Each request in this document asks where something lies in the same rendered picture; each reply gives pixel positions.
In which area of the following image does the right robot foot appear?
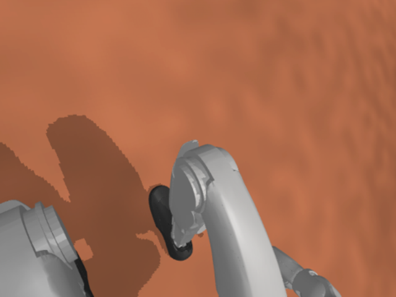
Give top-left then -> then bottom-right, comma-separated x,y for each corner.
148,185 -> 192,261

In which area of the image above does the right robot arm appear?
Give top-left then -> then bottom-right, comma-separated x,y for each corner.
292,269 -> 342,297

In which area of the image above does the right robot hand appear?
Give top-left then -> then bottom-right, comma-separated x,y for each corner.
272,246 -> 303,290

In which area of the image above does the left robot foot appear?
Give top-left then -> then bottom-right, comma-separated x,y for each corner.
74,250 -> 94,297

